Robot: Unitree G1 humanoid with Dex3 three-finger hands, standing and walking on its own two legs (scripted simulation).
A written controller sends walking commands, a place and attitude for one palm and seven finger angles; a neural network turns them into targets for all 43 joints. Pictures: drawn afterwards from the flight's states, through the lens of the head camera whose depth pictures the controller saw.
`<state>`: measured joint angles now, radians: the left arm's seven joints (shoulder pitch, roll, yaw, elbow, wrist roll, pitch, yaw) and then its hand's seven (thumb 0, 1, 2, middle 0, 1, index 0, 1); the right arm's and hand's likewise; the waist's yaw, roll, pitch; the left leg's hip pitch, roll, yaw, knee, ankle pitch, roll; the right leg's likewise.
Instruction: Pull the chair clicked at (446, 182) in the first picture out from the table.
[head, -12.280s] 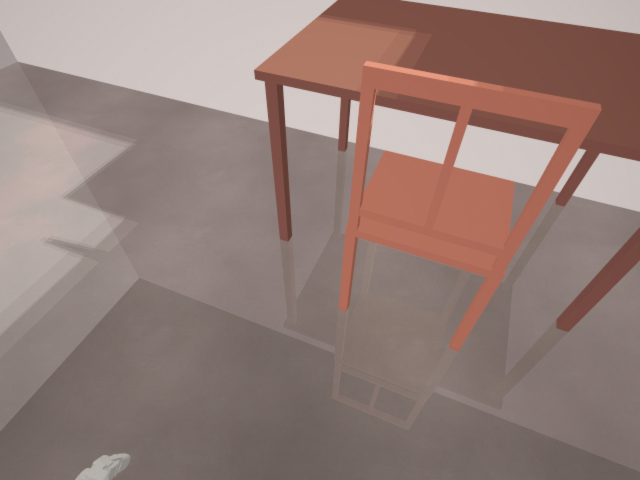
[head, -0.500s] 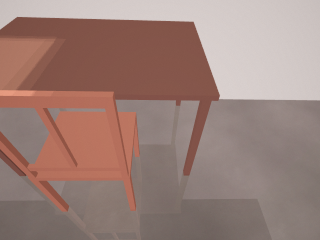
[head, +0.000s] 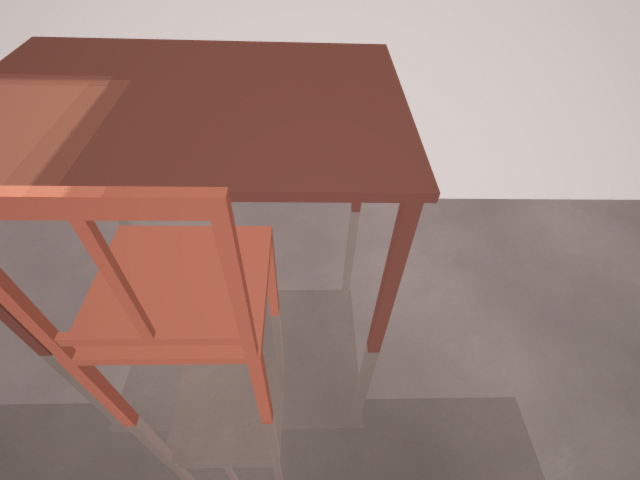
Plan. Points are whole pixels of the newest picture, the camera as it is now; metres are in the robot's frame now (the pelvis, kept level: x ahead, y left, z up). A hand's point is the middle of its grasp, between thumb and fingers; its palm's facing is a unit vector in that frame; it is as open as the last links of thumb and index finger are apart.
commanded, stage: look again from close up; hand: left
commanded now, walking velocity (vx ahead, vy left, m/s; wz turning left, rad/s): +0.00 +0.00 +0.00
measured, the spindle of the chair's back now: (120, 286) +0.43 +0.37 -0.08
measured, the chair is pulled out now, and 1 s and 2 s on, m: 0.00 0.00 0.00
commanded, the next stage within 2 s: none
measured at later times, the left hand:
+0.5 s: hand out of the picture +0.00 +0.15 -0.18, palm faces +0.04 -0.98 -0.17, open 7.4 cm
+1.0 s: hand out of the picture +0.01 +0.15 -0.18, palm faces +0.05 -0.98 -0.19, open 7.4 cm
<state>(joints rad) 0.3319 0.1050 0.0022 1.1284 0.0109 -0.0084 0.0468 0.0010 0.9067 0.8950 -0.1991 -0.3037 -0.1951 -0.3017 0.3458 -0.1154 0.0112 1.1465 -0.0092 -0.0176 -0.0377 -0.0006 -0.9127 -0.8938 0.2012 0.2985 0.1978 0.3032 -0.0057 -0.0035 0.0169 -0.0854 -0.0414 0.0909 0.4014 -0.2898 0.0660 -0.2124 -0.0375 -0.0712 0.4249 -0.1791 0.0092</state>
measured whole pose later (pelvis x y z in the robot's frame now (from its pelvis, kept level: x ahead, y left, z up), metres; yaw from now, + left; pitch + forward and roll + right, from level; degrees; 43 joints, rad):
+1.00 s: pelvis +0.01 -0.02 +0.00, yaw +1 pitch -1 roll +0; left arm 0.28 0.15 0.01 1.12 0.01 -0.02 0.04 0.00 0.91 0.89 -0.20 -0.30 -0.20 -0.30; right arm 0.30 -0.15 0.01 1.15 -0.01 -0.02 -0.04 0.00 -0.91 -0.89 0.20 0.30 0.20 0.30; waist 0.00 0.00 0.03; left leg -0.07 -0.01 0.07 0.38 -0.29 0.03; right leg -0.19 -0.01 -0.10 0.41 -0.19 -0.02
